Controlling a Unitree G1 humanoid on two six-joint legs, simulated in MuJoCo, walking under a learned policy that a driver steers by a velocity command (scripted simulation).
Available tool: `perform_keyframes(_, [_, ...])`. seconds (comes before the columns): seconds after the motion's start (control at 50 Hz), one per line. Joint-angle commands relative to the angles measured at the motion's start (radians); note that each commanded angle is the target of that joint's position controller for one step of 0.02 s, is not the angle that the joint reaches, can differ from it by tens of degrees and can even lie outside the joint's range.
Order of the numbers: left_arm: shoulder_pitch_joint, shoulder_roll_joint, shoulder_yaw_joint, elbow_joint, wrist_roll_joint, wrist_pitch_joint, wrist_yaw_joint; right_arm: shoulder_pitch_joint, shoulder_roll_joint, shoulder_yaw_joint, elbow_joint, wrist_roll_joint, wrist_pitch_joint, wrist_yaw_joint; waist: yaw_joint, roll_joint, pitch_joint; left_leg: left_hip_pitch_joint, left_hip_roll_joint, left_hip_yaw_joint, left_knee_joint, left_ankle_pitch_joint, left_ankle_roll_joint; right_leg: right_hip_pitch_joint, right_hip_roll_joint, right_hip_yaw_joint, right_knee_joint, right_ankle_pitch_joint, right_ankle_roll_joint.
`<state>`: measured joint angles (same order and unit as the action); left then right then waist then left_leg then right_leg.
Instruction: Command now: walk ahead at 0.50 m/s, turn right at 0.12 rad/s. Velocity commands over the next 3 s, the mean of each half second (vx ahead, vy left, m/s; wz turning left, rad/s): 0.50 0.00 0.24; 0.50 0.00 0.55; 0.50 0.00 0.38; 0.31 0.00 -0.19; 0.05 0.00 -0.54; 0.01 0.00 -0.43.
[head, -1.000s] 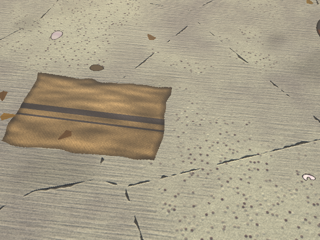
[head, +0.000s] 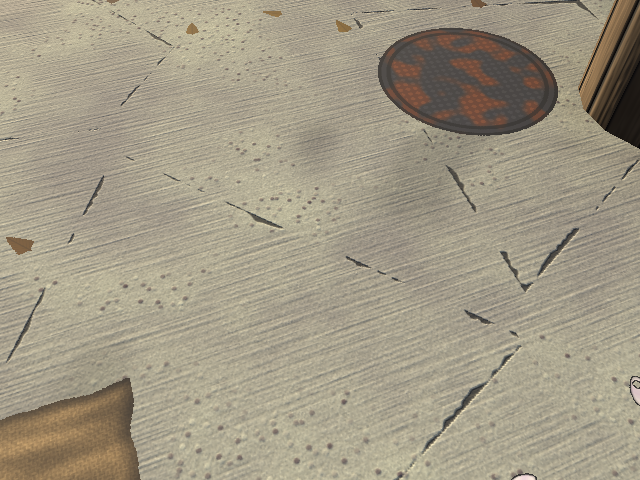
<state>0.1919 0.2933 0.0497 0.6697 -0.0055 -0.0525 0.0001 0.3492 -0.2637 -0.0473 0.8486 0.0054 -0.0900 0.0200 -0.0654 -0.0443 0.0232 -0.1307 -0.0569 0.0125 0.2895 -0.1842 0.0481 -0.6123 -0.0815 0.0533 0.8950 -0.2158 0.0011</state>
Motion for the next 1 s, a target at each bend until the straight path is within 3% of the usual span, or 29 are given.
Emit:
perform_keyframes(0.02, [-0.082,0.023,-0.003,-0.083,0.0,-0.023,-0.009,-0.051,-0.182,-0.038,-0.062,0.011,-0.01,-0.009,0.007,0.118,0.005,0.007,0.243,-0.162,-0.151,0.205,0.162,-0.009,-0.01,-0.015,-0.177,0.161,0.011])
perform_keyframes(0.08, [-0.174,0.027,-0.004,-0.104,-0.009,-0.03,-0.021,0.015,-0.189,-0.036,-0.032,0.019,0.001,-0.009,-0.027,0.115,0.022,0.012,0.246,-0.14,-0.134,0.22,0.148,0.056,0.021,-0.036,-0.291,0.248,0.013])
perform_keyframes(0.12, [-0.216,0.037,0.0,-0.123,-0.012,-0.037,-0.03,0.046,-0.191,-0.036,-0.014,0.024,0.013,-0.011,-0.025,0.117,0.037,0.05,0.27,-0.17,-0.103,0.227,0.139,0.068,0.036,-0.027,-0.344,0.225,0.001])
perform_keyframes(0.16, [-0.2,0.064,0.011,-0.124,-0.012,-0.045,-0.035,0.046,-0.212,-0.042,-0.008,0.026,0.026,-0.017,0.006,0.128,0.03,0.086,0.293,-0.201,-0.056,0.257,0.12,0.122,0.047,-0.019,-0.392,0.173,-0.018])
perform_keyframes(0.18, [-0.151,0.083,0.02,-0.111,-0.011,-0.049,-0.034,0.033,-0.223,-0.045,-0.009,0.026,0.03,-0.02,0.044,0.132,0.006,0.081,0.288,-0.198,-0.003,0.325,0.106,0.209,0.06,-0.031,-0.422,0.16,-0.032])
perform_keyframes(0.2, [-0.043,0.116,0.04,-0.077,-0.006,-0.049,-0.026,0.025,-0.213,-0.041,-0.012,0.024,0.032,-0.022,0.103,0.12,-0.059,0.051,0.246,-0.168,0.116,0.428,0.082,0.379,0.075,-0.047,-0.451,0.158,-0.056])
perform_keyframes(0.22, [0.111,0.168,0.062,-0.047,0.008,-0.048,-0.015,0.013,-0.17,-0.024,-0.029,0.011,0.028,-0.02,0.177,0.093,-0.181,-0.074,0.192,-0.132,0.332,0.352,0.046,0.637,-0.012,0.021,-0.412,0.172,-0.1])
perform_keyframes(0.24, [0.241,0.265,0.084,-0.034,0.029,-0.037,-0.004,0.086,-0.062,0.009,-0.062,-0.005,0.014,-0.02,0.186,-0.128,-0.355,-0.414,0.059,-0.043,0.706,-0.043,-0.025,1.017,-0.275,0.36,-0.408,0.122,-0.21])
perform_keyframes(0.26, [0.265,0.221,0.074,-0.019,0.021,-0.028,-0.008,0.122,-0.08,0.009,-0.057,0.02,0.001,-0.019,0.181,-0.245,-0.432,-0.562,0.031,-0.119,0.897,-0.406,-0.037,1.029,-0.361,0.639,-0.541,-0.06,-0.284])
perform_keyframes(0.28, [0.207,0.153,0.052,-0.017,0.01,-0.028,-0.009,0.052,-0.173,-0.021,-0.063,0.042,0.0,-0.018,0.181,-0.136,-0.261,-0.637,0.087,-0.143,0.972,-0.348,-0.033,0.898,-0.318,0.529,-0.577,-0.148,-0.245])
perform_keyframes(0.32, [0.082,0.085,0.029,-0.012,0.006,-0.033,-0.014,-0.036,-0.16,-0.026,-0.081,0.032,0.012,-0.021,0.127,-0.069,-0.087,-0.611,0.154,-0.107,0.92,-0.198,-0.035,0.652,-0.232,0.299,-0.645,-0.069,-0.199])
perform_keyframes(0.36, [0.011,0.058,0.026,0.0,0.017,-0.049,-0.018,-0.013,-0.122,-0.029,-0.073,0.025,0.039,-0.021,0.071,-0.087,-0.03,-0.513,0.189,-0.113,0.867,-0.114,-0.046,0.502,-0.185,0.16,-0.717,0.042,-0.182])
perform_keyframes(0.4, [-0.006,0.066,0.034,0.019,0.018,-0.065,-0.016,-0.019,-0.089,-0.027,-0.081,0.024,0.058,-0.021,0.052,-0.058,-0.008,-0.505,0.194,-0.113,0.846,-0.06,-0.058,0.456,-0.184,0.072,-0.757,0.152,-0.194])
perform_keyframes(0.46, [0.008,0.091,0.045,0.052,0.022,-0.071,-0.006,-0.081,-0.081,-0.027,-0.112,0.017,0.064,-0.016,0.055,-0.02,0.015,-0.558,0.195,-0.125,0.721,0.071,-0.068,0.479,-0.181,-0.033,-0.775,0.243,-0.197])
perform_keyframes(0.54, [0.04,0.132,0.056,0.082,0.014,-0.059,0.007,-0.211,-0.058,-0.013,-0.154,0.015,0.053,0.013,0.101,0.007,0.048,-0.519,0.177,-0.055,0.487,0.238,-0.053,0.507,-0.166,-0.156,-0.787,0.27,-0.173])
perform_keyframes(0.64, [0.109,0.172,0.072,0.128,-0.012,-0.026,0.01,-0.336,-0.072,-0.013,-0.228,0.015,0.056,0.038,0.133,0.013,0.082,-0.553,0.153,0.005,0.356,0.147,-0.001,0.677,-0.213,-0.215,-0.72,0.367,-0.146])
perform_keyframes(0.68, [0.101,0.2,0.08,0.131,-0.019,-0.011,0.014,-0.315,-0.098,-0.026,-0.244,0.014,0.06,0.043,0.101,-0.016,0.04,-0.469,0.099,0.061,0.344,0.044,0.036,0.72,-0.215,-0.245,-0.606,0.664,-0.123])
perform_keyframes(0.7, [0.095,0.213,0.083,0.129,-0.023,-0.002,0.018,-0.256,-0.122,-0.04,-0.238,0.014,0.064,0.042,0.062,-0.035,-0.008,-0.376,0.058,0.092,0.348,-0.007,0.058,0.724,-0.208,-0.26,-0.498,0.831,-0.111])
perform_keyframes(0.72, [0.08,0.215,0.082,0.125,-0.027,0.006,0.02,-0.127,-0.161,-0.065,-0.208,0.018,0.066,0.036,-0.016,-0.027,-0.079,-0.198,0.01,0.112,0.304,0.009,0.09,0.68,-0.18,-0.287,-0.315,0.9,-0.087])
perform_keyframes(0.74, [0.088,0.192,0.07,0.117,-0.018,0.005,0.025,0.048,-0.23,-0.102,-0.162,0.02,0.075,0.019,-0.097,0.017,-0.17,0.097,0.01,0.044,0.265,0.05,0.132,0.501,-0.14,-0.297,-0.057,0.75,-0.045])
perform_keyframes(0.76, [0.162,0.058,0.028,0.065,0.027,-0.013,0.017,0.074,-0.353,-0.127,-0.154,0.029,0.077,0.001,-0.016,0.282,-0.233,0.438,0.272,-0.451,0.218,-0.031,0.287,0.05,0.018,-0.277,0.319,-0.079,0.027])
perform_keyframes(0.78, [0.129,0.069,0.015,0.048,0.01,-0.054,0.005,0.079,-0.325,-0.108,-0.199,0.02,0.058,0.008,-0.032,0.233,-0.408,0.555,0.401,-0.872,0.043,-0.182,0.4,-0.115,0.127,-0.017,0.49,-0.409,0.03])
perform_keyframes(0.8, [0.007,0.144,0.035,0.018,-0.033,-0.077,-0.006,0.059,-0.25,-0.086,-0.188,0.012,0.043,0.015,-0.067,0.141,-0.296,0.496,0.374,-0.743,-0.002,-0.15,0.332,-0.211,0.068,0.041,0.497,-0.322,0.009])
perform_keyframes(0.82, [-0.023,0.134,0.03,0.006,-0.035,-0.09,-0.006,0.015,-0.222,-0.078,-0.186,0.014,0.033,0.015,-0.035,0.113,-0.185,0.358,0.331,-0.603,0.001,-0.078,0.294,-0.21,0.027,0.03,0.42,-0.233,-0.009])
perform_keyframes(0.84, [-0.02,0.129,0.032,0.021,-0.01,-0.094,0.003,-0.056,-0.191,-0.069,-0.195,0.015,0.031,0.012,0.012,0.059,-0.12,0.216,0.287,-0.498,0.001,0.024,0.259,-0.151,-0.011,0.028,0.33,-0.169,-0.006])
perform_keyframes(0.86, [-0.005,0.14,0.04,0.029,0.007,-0.086,0.007,-0.104,-0.158,-0.057,-0.212,0.006,0.031,0.008,0.049,0.074,-0.09,0.108,0.254,-0.425,-0.017,0.126,0.243,-0.075,-0.034,0.032,0.266,-0.125,0.0])
perform_keyframes(0.88, [0.01,0.139,0.043,0.031,0.012,-0.073,0.005,-0.126,-0.151,-0.054,-0.226,-0.002,0.031,0.004,0.072,0.094,-0.084,0.042,0.237,-0.401,-0.038,0.178,0.244,-0.022,-0.039,0.033,0.237,-0.099,0.009])
perform_keyframes(0.92, [0.018,0.11,0.038,0.03,0.02,-0.053,0.004,-0.122,-0.164,-0.058,-0.225,0.003,0.026,-0.006,0.084,0.088,-0.076,-0.034,0.219,-0.347,-0.059,0.273,0.254,0.013,-0.032,0.013,0.162,-0.065,0.04])
perform_keyframes(1.0, [-0.122,0.063,0.018,-0.009,0.02,-0.045,0.003,-0.071,-0.193,-0.067,-0.204,0.011,0.031,-0.03,0.041,0.105,-0.027,-0.113,0.157,-0.264,-0.066,0.213,0.206,0.032,0.012,-0.001,-0.127,0.169,0.077])
